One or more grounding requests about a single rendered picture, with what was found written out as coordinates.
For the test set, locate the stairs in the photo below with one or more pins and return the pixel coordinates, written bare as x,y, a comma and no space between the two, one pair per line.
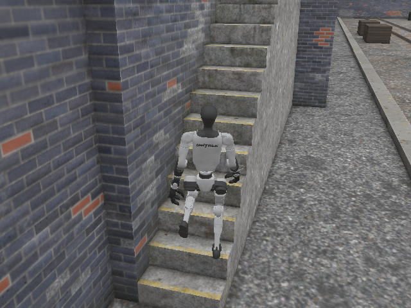
248,76

